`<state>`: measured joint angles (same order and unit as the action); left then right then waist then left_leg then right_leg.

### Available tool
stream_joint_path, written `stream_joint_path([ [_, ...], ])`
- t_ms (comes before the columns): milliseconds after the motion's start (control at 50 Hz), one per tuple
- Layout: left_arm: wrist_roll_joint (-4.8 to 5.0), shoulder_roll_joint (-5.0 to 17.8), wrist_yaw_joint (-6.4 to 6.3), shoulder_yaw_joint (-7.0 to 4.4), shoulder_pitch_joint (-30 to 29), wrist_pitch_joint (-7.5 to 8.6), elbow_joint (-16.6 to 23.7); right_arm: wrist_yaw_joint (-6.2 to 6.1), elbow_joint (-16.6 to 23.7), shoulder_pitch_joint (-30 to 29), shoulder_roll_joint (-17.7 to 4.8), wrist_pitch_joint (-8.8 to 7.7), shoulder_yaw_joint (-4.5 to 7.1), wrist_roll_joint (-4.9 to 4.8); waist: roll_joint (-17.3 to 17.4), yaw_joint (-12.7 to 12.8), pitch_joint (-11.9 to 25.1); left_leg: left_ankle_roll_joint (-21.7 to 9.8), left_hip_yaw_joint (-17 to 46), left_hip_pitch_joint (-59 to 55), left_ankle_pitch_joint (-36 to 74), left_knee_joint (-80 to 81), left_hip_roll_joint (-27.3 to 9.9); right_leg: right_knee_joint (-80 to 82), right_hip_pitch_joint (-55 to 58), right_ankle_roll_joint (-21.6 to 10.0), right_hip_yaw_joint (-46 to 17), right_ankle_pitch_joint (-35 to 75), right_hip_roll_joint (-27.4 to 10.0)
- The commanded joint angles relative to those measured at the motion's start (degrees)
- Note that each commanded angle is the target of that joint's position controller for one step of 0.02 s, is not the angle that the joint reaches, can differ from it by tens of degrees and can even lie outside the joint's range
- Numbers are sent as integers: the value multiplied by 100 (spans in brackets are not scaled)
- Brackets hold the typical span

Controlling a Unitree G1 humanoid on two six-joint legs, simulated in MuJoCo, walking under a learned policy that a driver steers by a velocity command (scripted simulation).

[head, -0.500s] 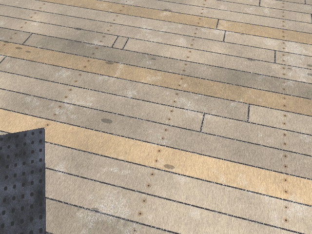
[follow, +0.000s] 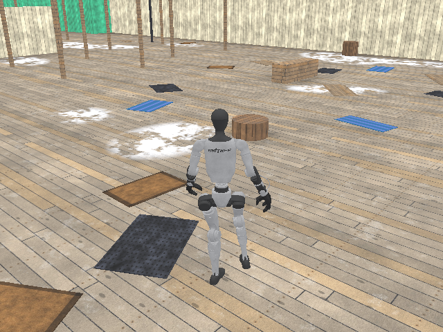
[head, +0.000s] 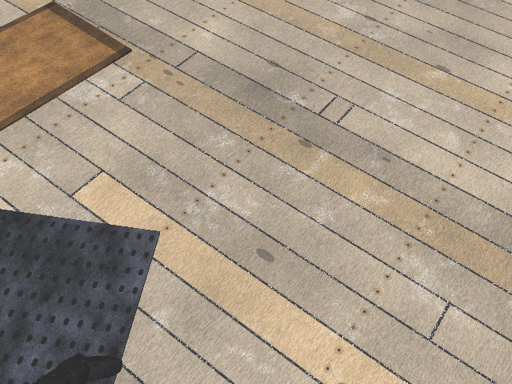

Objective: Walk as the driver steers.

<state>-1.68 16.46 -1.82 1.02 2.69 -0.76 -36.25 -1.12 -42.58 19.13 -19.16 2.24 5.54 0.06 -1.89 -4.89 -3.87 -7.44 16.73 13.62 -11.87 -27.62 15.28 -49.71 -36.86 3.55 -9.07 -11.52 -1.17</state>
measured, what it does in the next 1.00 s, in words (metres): walks ahead: right foot, then left foot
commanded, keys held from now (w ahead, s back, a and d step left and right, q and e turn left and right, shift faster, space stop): w+q+shift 0.22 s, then w+shift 0.16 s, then shift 0.08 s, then e+shift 0.54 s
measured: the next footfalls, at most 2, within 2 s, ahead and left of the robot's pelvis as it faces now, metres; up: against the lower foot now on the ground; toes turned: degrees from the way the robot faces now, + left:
right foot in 0.12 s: +0.18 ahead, -0.14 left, +0.00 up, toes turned +16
left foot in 0.60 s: +0.39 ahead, +0.18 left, +0.00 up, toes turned +19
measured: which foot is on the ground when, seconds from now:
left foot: down 0.00-0.12, up 0.14-0.58, down 0.60-1.00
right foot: up 0.00-0.10, down 0.12-0.60, up 0.62-1.00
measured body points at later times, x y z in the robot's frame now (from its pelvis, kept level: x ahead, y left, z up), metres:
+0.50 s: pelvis +0.22 -0.01 +0.00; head +0.24 -0.02 +0.45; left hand +0.08 +0.24 -0.11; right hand +0.51 -0.15 -0.08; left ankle +0.30 +0.18 -0.68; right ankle +0.14 -0.15 -0.74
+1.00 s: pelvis +0.36 +0.06 +0.00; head +0.39 +0.05 +0.45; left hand +0.49 +0.34 -0.10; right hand +0.49 -0.20 -0.12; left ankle +0.35 +0.17 -0.74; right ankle +0.43 -0.04 -0.71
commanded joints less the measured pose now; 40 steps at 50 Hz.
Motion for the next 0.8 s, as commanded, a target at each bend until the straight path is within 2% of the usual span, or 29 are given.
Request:
stream_joint_path([
  [20, 46, 630, 2, -140, -302, 182, 472, 3, 386, 206, -911, -24, 251, 87, 715, 21, 852, -189, 1769, -1046, 2578, 117, -1613, 524, 127, -80, -29, -203, 296],
  [60, 62, 707, 56, -154, -156, 259, 368, 98, 562, -127, -868, -60, 228, 183, 768, 130, 707, -282, 2194, -480, 338, 346, -1581, 1241, 965, -147, -111, -409, 346],
  [80, 97, 744, 60, -179, 50, 283, 287, 136, 643, -349, -834, -83, 208, 237, 808, 285, 591, -240, 2307, 74, -535, 378, -1521, 1656, 1696, -187, -75, -614, 378],
  [100, 134, 753, 35, -215, 424, 322, 181, 151, 662, -541, -787, -110, 183, 257, 723, 582, 480, -119, 2225, 823, -1325, 166, -1345, 2204, 2702, -247, 11, -601, 365],
  [120, 111, 963, -29, -311, 797, 370, 74, 169, 572, -325, -544, -170, 114, 215, 18, 729, 530, 93, 1667, 1655, -2582, -679, -866, 2719, 3802, -348, -300, -901, -82],
  [140, -26, 1540, -105, -464, 1505, 379, 116, 188, 710, -250, -127, -266, -28, 61, -1094, 945, 1213, 383, 233, 2387, -3096, -2357, -176, 3486, 4883, -832, -2345, -3013, -1701],
  [160, -47, 1765, -94, -556, 1300, 337, 62, 203, 868, -365, -367, -298, -53, 118, -1293, 766, 1081, 466, -361, 3141, -2291, -3216, -308, 4231, 4604, -1165, -4158, -4179, -2210],
  [180, 3, 1362, -69, -505, 981, 303, 106, 216, 812, -706, -780, -271, 23, 218, -471, 671, 507, 533, -518, 3285, -1548, -3621, -856, 4059, 4029, -1105, -3542, -3923, -2045],
  [200, 35, 1132, -48, -457, 910, 288, 97, 300, 790, -827, -873, -255, 59, 245, -116, 657, 288, 578, -623, 3181, -1113, -3652, -1040, 3918, 3637, -937, -2532, -3234, -1722],
  [220, 48, 1070, -36, -435, 862, 288, 80, 399, 755, -728, -772, -225, 39, 255, -193, 568, 240, 632, -729, 3033, -795, -3680, -1219, 3955, 3421, -791, -1783, -2672, -1431],
  [240, 49, 995, -27, -407, 1065, 318, -22, 499, 748, -716, -669, -194, -6, 308, -360, 603, 165, 652, -891, 2991, -543, -3825, -1351, 4040, 3229, -817, -1285, -2338, -1188],
  [260, 38, 974, 17, -414, 1247, 376, -129, 552, 796, -736, -535, -182, -60, 301, -463, 609, 171, 659, -1002, 3001, -282, -3954, -1409, 4102, 3142, -804, -1020, -2151, -1092],
  [320, 5, 889, 172, -445, 1615, 554, -304, 557, 854, -835, -350, -207, -170, 226, -375, 610, 134, 611, -778, 3284, 265, -4034, -1406, 4265, 3073, -898, -720, -1929, -1085],
  [380, 16, 909, 232, -483, 1918, 642, -496, 521, 912, -1216, -396, -240, -189, 234, -352, 700, -103, 649, -692, 3634, 643, -3630, -1382, 4461, 3189, -1033, -323, -1555, -1123],
  [420, 19, 807, 255, -461, 2112, 663, -646, 520, 972, -1565, -321, -292, -243, 272, -221, 786, -306, 669, -872, 3530, 760, -2964, -1362, 4435, 3218, -1090, 208, -307, -1035],
  [460, 39, 729, 263, -425, 2202, 661, -797, 563, 1089, -1972, -93, -373, -365, 281, -366, 834, -366, 689, -1438, 2866, 829, -1895, -1399, 4193, 3090, -1046, 830, 1740, -877],
  [500, 113, 757, 245, -407, 2526, 613, -1059, 611, 1190, -2349, 138, -431, -492, 277, -498, 938, -210, 607, -2067, 1998, 770, -1037, -1477, 4015, 3075, -1038, 884, 3026, -851],
  [520, 125, 829, 241, -416, 2640, 586, -1178, 591, 1169, -2331, 186, -466, -521, 256, -596, 929, -139, 545, -2096, 1636, 727, -755, -1418, 3790, 3210, -1033, 799, 3768, -905],
  [560, 136, 985, 205, -449, 2679, 554, -1315, 443, 851, -1540, -16, -548, -461, 255, -740, 597, 294, 359, -2021, 784, 702, -237, -1088, 2827, 3647, -914, 630, 5384, -866],
  [580, 207, 976, 187, -441, 2569, 552, -1336, 346, 577, -732, -166, -631, -412, 295, -617, 148, 704, 217, -1932, -214, 1455, 347, -1122, 1917, 3510, -777, 711, 5325, -691],
  [600, 280, 840, 193, -398, 2460, 607, -1177, 226, 379, 14, -489, -697, -325, 422, -429, -176, 1370, 114, -1418, -1744, 2539, 121, -1877, 819, 2586, -668, 715, 3709, -504],
  [620, 319, 76, 206, -256, 2909, 614, -855, 114, 374, 536, -1054, -671, -194, 531, 1258, 45, 2666, -448, 405, -4005, 6367, -916, -4229, -1320, 846, -492, 1033, -1791, 127],
  [640, 431, 657, 59, -395, 3069, 424, -942, 82, 528, 617, -1035, -567, -90, 154, 1106, -233, 3768, -983, 1014, -4039, 6985, -827, -4615, -2664, 644, -551, 552, -2775, 475],
  [660, 319, 808, 45, -500, 2628, 331, -928, 45, 532, 219, -686, -498, -167, 47, 640, -40, 3041, -724, 160, -3189, 6267, -494, -4100, -2657, 458, -580, 413, -2212, 150],
  [680, 276, 641, 74, -492, 2337, 285, -850, 16, 533, -267, -289, -480, -284, 51, 712, 175, 2114, -476, -290, -2436, 5469, -155, -3785, -2328, 220, -537, 581, -1839, -11],
  [700, 222, 490, 102, -482, 2250, 195, -870, -37, 514, -587, -66, -458, -345, 53, 789, 367, 1448, -359, -652, -1740, 4687, 261, -3538, -2095, 171, -423, 700, -1593, -133],
  [720, 91, 429, 150, -521, 2238, 77, -910, -83, 461, -584, 68, -464, -390, 31, 865, 470, 941, -210, -1031, -956, 4499, 549, -3335, -1947, 500, -353, 736, -1372, -192],
  [760, 65, 184, 204, -535, 2463, -108, -917, -108, 447, -694, 13, -497, -345, 61, 919, 721, 861, -325, -1434, -318, 4050, 881, -3324, -2040, 877, -239, 892, -1150, -109],
  [800, 55, 130, 225, -581, 2320, -222, -775, -121, 470, -933, 9, -552, -324, 91, 915, 883, 784, -449, -1789, 105, 3644, 1102, -3401, -2030, 885, -214, 958, -915, -127],
])
Velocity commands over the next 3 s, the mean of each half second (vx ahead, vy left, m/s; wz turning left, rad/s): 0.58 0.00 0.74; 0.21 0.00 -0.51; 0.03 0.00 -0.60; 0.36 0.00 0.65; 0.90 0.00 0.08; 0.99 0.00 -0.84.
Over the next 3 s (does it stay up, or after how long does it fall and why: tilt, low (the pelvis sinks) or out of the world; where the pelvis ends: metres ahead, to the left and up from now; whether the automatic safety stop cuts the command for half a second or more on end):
stays up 1.28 0.24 0.00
